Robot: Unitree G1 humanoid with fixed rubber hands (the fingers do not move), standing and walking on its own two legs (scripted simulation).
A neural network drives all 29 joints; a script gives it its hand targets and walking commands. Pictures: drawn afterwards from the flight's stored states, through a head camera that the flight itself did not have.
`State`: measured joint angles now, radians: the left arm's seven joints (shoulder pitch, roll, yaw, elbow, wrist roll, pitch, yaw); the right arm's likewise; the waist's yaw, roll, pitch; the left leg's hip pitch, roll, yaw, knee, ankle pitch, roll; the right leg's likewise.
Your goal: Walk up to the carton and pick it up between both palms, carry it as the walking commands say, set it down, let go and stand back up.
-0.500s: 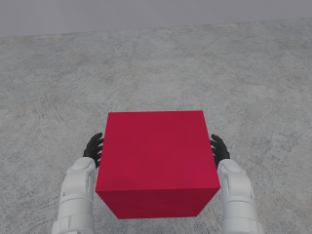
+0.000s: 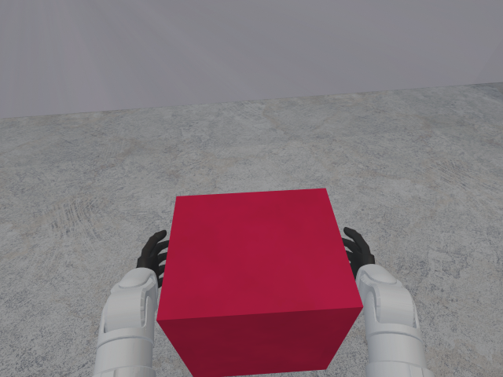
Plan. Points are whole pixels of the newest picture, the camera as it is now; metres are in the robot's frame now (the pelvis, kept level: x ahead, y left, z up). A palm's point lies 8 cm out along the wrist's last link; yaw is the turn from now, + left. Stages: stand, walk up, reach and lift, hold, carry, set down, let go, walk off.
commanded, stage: reach and lift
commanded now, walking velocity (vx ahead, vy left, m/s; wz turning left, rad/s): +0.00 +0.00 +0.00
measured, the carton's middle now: (256, 288) +0.30 -0.01 -0.02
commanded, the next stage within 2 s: hold in 0.96 s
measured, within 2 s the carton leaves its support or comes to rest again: neither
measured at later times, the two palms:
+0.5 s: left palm (145, 275) +0.30 +0.17 +0.05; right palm (355, 263) +0.31 -0.18 +0.04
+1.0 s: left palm (148, 282) +0.29 +0.17 +0.04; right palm (361, 276) +0.29 -0.18 +0.04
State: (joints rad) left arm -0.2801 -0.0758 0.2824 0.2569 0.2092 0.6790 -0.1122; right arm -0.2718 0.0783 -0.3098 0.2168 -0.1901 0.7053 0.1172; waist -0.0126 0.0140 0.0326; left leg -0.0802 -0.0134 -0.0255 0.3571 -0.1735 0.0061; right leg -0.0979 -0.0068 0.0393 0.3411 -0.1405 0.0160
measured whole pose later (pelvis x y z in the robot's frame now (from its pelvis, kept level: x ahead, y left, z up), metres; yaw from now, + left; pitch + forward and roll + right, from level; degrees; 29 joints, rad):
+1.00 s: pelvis +0.02 +0.00 +0.00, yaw +0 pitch -7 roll +0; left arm -0.14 -0.07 0.22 0.11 0.17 0.73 -0.09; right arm -0.14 0.08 -0.23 0.09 -0.16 0.73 0.10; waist 0.00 0.01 0.05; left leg 0.00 0.00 -0.03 0.29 -0.17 0.00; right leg -0.03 0.00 0.04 0.29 -0.14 0.01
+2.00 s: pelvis +0.01 +0.00 +0.00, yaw +0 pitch -7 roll +0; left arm -0.16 -0.07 0.23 0.12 0.17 0.74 -0.09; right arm -0.16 0.09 -0.25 0.10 -0.16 0.74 0.10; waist 0.00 0.01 0.05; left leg -0.02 -0.01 -0.03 0.33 -0.18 0.00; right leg -0.04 0.00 0.04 0.32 -0.14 0.01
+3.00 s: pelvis -0.02 +0.05 -0.03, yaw -3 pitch +1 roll +0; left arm -0.12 -0.07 0.20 -0.29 0.03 1.21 0.03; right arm -0.10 0.11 -0.20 -0.35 -0.08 1.21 -0.02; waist 0.03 0.06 -0.14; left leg -0.41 -0.05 0.09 0.70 -0.31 0.09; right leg -0.44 -0.10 0.03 0.67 -0.25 0.01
